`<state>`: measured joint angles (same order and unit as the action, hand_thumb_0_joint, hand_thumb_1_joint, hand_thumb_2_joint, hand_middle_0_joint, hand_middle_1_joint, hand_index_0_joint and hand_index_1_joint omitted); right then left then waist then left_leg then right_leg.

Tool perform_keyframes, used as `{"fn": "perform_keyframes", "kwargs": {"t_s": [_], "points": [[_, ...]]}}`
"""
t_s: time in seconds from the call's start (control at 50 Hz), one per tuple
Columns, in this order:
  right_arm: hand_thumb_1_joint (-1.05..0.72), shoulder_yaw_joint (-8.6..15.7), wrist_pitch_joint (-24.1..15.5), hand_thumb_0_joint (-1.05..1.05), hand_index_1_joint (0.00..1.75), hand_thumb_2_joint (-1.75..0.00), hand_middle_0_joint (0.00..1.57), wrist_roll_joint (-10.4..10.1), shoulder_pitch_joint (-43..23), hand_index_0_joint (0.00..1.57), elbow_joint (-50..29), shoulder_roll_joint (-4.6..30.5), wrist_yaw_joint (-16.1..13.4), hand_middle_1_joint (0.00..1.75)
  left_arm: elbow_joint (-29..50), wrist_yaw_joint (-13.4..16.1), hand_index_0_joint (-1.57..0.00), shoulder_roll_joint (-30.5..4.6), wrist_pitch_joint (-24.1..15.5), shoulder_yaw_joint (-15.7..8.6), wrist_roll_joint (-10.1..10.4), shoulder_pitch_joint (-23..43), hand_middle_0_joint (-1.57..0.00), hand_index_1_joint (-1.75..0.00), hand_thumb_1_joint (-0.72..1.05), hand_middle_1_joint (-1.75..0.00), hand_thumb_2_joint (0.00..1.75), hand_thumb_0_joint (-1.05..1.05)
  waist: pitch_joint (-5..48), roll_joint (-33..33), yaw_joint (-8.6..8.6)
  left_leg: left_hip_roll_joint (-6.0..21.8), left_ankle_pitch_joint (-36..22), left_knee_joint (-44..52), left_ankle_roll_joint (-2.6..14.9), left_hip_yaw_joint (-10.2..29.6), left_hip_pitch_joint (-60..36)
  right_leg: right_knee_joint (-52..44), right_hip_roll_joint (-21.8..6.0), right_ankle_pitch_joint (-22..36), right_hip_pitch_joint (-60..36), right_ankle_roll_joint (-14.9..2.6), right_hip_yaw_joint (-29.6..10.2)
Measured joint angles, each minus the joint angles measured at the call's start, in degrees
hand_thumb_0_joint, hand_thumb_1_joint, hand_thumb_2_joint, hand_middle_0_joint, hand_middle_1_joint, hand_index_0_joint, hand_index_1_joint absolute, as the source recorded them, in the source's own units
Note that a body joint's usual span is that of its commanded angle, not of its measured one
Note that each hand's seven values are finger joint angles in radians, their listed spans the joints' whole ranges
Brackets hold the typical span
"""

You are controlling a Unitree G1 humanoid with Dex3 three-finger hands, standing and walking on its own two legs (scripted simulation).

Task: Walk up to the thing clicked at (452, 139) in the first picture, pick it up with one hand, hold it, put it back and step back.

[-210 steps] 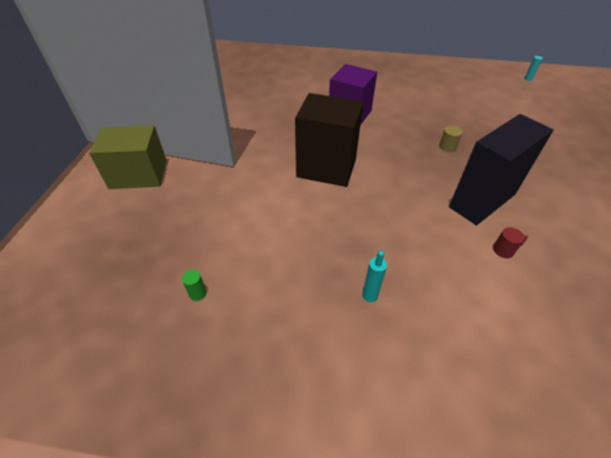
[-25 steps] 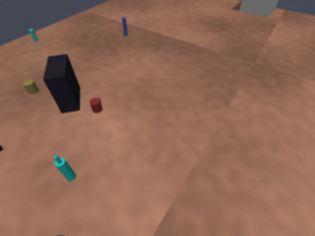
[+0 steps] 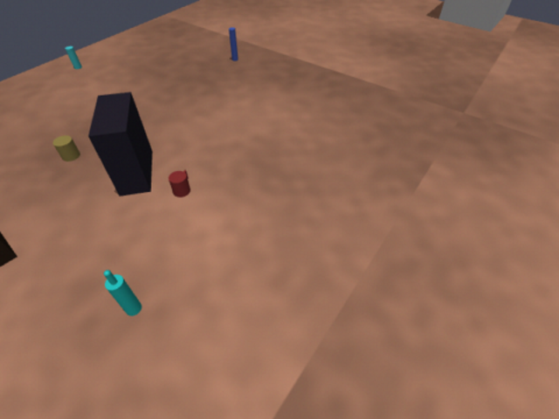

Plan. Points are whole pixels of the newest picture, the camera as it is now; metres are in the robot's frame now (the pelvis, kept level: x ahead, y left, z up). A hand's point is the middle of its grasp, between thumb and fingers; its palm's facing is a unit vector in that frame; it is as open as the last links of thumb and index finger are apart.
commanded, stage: stand
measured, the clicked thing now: (67, 146) +1.58 +1.17 -0.73
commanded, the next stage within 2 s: walk up in 1.96 s
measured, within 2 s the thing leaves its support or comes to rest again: neither
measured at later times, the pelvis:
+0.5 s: pelvis +0.00 +0.00 +0.00, yaw +1 degrees
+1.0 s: pelvis +0.01 +0.00 +0.00, yaw +1 degrees
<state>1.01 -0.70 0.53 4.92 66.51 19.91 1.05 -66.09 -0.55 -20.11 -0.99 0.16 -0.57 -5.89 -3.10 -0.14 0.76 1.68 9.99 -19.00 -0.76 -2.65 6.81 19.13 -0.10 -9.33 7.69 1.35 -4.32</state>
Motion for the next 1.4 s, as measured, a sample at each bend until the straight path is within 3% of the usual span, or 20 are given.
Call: {"fn": "perform_keyframes", "kwargs": {"t_s": [1.4], "points": [[-0.91, -0.3, 0.21, 0.01, 0.3, -0.89, 0.2, -0.09, 0.61, 0.2, -1.38, 0.11, -0.41, 0.3, 1.54, 0.14, -0.2, 0.03, 0.42, -0.1, -0.04, -0.52, -0.21, -0.3, 0.91, -0.3, 0.9, 0.0, 0.17, 0.16, -0.21, -0.08, 1.06, 0.35, -0.19, 1.22, -1.08, -0.8, -0.16, -1.27, -1.78, -0.23, 1.3]]}}
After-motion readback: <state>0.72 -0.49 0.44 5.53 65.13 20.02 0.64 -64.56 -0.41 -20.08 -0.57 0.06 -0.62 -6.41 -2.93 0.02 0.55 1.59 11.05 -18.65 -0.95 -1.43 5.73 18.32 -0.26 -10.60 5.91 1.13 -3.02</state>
